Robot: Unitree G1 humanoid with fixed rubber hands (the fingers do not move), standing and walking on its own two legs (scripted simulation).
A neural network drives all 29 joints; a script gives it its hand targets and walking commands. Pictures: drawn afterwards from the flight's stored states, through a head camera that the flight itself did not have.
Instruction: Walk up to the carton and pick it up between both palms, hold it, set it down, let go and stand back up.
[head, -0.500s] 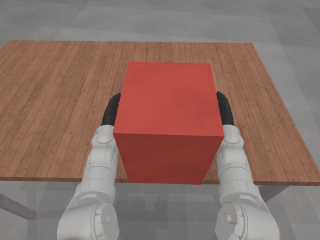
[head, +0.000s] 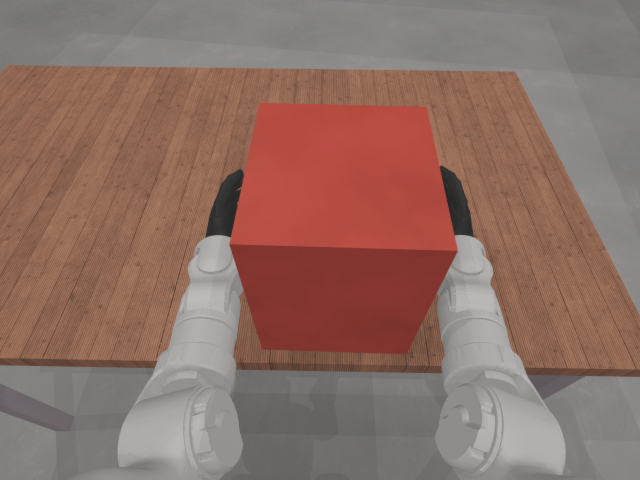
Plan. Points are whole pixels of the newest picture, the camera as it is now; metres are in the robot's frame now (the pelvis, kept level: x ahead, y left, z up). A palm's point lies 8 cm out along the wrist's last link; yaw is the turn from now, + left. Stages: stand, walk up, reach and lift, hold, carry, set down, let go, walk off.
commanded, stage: set down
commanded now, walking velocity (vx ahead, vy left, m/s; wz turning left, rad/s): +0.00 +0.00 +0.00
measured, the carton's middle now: (338, 237) +0.41 -0.02 +0.06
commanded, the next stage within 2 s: none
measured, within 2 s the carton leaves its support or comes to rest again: rests again in 0.90 s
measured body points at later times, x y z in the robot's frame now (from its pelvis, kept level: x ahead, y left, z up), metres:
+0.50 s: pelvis +0.01 +0.00 +0.00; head +0.07 -0.01 +0.45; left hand +0.45 +0.13 +0.07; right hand +0.45 -0.17 +0.07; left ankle -0.06 +0.12 -0.75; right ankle -0.01 -0.12 -0.75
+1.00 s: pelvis +0.01 +0.01 +0.00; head +0.08 -0.01 +0.44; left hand +0.48 +0.13 +0.08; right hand +0.47 -0.18 +0.09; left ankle -0.06 +0.12 -0.75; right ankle -0.01 -0.12 -0.75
